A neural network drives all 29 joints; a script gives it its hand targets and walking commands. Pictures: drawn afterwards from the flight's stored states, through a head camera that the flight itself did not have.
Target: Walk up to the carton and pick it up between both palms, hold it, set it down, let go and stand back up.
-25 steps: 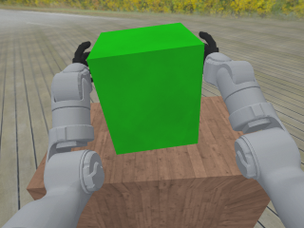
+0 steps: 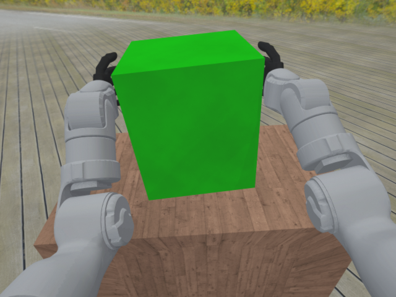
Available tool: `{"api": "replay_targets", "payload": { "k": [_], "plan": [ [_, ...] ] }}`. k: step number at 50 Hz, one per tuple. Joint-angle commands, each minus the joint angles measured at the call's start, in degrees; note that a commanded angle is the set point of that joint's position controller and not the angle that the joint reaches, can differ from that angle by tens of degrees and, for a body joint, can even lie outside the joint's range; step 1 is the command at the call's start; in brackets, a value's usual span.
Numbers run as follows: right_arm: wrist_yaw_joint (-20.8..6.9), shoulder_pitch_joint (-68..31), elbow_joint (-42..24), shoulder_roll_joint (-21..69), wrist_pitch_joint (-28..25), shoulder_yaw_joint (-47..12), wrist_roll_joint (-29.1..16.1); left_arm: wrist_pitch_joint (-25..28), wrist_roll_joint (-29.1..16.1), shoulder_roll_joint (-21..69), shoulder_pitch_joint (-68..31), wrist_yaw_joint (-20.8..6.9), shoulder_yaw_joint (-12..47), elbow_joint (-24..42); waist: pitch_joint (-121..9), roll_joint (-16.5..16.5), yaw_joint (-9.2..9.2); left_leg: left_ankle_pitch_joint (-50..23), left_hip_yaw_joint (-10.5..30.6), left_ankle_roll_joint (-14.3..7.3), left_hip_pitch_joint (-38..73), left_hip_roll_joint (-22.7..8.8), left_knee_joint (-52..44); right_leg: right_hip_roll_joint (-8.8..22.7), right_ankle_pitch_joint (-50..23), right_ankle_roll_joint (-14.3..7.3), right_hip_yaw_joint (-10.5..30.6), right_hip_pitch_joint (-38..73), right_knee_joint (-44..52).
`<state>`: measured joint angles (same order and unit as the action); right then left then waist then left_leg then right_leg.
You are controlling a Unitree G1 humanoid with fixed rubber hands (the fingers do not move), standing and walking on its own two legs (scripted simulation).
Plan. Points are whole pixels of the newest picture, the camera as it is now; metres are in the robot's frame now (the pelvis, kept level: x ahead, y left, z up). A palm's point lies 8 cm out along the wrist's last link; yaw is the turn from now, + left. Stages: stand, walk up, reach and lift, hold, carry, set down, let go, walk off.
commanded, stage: hold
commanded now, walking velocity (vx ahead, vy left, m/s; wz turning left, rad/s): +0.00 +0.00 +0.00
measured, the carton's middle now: (192, 113) +0.38 +0.00 +0.25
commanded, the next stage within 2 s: none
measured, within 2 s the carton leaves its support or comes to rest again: neither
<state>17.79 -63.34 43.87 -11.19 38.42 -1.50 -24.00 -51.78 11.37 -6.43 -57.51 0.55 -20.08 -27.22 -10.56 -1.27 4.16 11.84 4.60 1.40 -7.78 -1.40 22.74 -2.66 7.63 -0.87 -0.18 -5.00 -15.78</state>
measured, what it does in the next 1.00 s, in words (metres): stands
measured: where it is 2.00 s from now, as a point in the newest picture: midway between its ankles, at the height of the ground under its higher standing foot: outside the picture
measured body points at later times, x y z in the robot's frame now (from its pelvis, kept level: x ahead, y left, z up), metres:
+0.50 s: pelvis +0.00 +0.00 +0.00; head -0.09 +0.01 +0.44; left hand +0.39 +0.15 +0.31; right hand +0.38 -0.15 +0.31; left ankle +0.01 +0.13 -0.75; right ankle +0.01 -0.11 -0.75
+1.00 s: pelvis +0.00 +0.00 +0.00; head -0.09 +0.02 +0.44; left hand +0.39 +0.16 +0.31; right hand +0.38 -0.15 +0.31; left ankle +0.01 +0.13 -0.75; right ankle +0.01 -0.11 -0.75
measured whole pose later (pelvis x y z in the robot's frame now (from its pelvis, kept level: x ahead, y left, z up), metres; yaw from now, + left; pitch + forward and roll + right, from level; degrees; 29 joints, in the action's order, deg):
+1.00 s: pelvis +0.00 +0.00 +0.00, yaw +0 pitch -2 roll -2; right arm 17.8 -63.8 44.9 -11.5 39.0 -1.5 -24.6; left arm -51.8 10.6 -6.8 -57.9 1.3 -19.1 -28.3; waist -11.6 -0.7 5.3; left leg 11.8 5.2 1.2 -9.0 -1.0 23.0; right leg -2.7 7.4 -0.6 0.4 -5.7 -15.3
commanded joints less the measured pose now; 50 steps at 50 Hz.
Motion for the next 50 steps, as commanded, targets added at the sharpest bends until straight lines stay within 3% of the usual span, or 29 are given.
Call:
{"api": "replay_targets", "payload": {
  "k": [1, 16, 17, 18, 21, 26, 35, 50],
  "plan": [
    [-8.1, -51.9, -20.1, 40.7, -1.5, -11.8, -11.5, 5.6, -10.5, 38.1, -47.9, -6.9, 21.2, 9.9, -19.7, -2.1, 0.68, -13.9, -1.9, 2.1, 1.4, 3.5, -1.9, -2.6, -11.5, 2.5, 1.4, 11.1, -0.4],
    [-8.8, -51.1, -18.6, 40.6, -1.3, -11.8, -11.2, 5.2, -10.2, 38.5, -48.0, -6.3, 21.7, 10.8, -18.8, -2.3, 0.41, -14.0, -1.8, 2.3, 1.5, 3.2, -2.2, -2.7, -10.5, 2.2, 1.5, 10.5, -0.4],
    [-8.8, -51.2, -18.7, 40.6, -1.3, -11.8, -11.2, 5.2, -10.2, 38.4, -48.0, -6.4, 21.6, 10.6, -18.8, -2.0, 0.33, -13.8, -1.9, 2.2, 1.4, 3.2, -2.2, -2.7, -10.6, 2.2, 1.5, 10.5, -0.4],
    [-8.6, -49.3, -16.2, 40.2, -0.3, -10.5, -10.0, 5.5, -10.7, 34.1, -47.9, -6.8, 19.5, 7.5, -15.7, 1.9, 2.25, -9.4, -1.8, 0.8, 0.2, 3.6, -3.0, -1.9, -9.4, 3.1, 1.0, 8.9, 1.1],
    [-8.5, -51.2, -18.0, 41.2, -0.8, -10.9, -10.6, 5.9, -11.3, 36.0, -48.7, -7.3, 20.3, 8.1, -19.0, -0.2, 1.13, -9.7, -1.7, 0.8, 0.0, 3.9, -3.1, -1.6, -11.4, 3.1, 1.5, 10.0, 0.3],
    [-7.9, -51.5, -20.2, 40.7, -0.9, -12.3, -12.3, 6.0, -11.1, 36.0, -48.0, -7.1, 20.0, 8.6, -21.3, -0.8, 1.09, -14.6, -1.5, 1.2, 2.4, 4.2, -1.5, -2.1, -15.1, 3.4, 1.1, 10.6, -0.3],
    [-8.2, -51.2, -19.6, 39.3, -0.7, -11.2, -11.8, 5.8, -11.9, 37.4, -48.4, -7.0, 21.1, 9.2, -20.0, -2.2, 1.97, -13.8, -1.1, 2.0, 1.7, 3.4, -1.9, -2.3, -11.8, 2.5, 1.2, 9.4, 0.2],
    [-8.8, -51.5, -17.7, 39.4, -0.7, -10.9, -11.8, 6.0, -11.7, 37.1, -48.9, -6.6, 20.3, 8.1, -20.1, -2.1, 1.39, -13.1, -0.9, 1.8, 1.1, 3.2, -2.2, -2.4, -10.9, 2.3, 1.3, 9.2, 0.2]
  ]
}}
